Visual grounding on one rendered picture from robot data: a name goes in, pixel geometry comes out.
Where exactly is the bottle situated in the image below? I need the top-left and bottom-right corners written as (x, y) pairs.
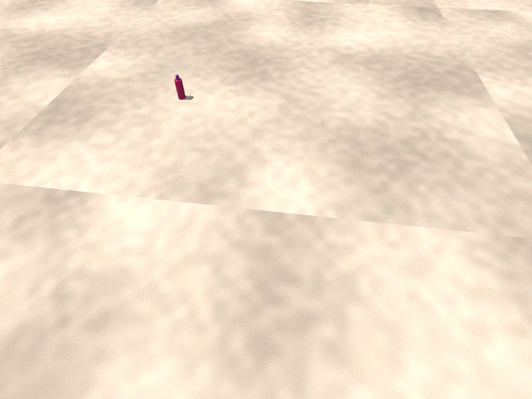
top-left (175, 74), bottom-right (185, 100)

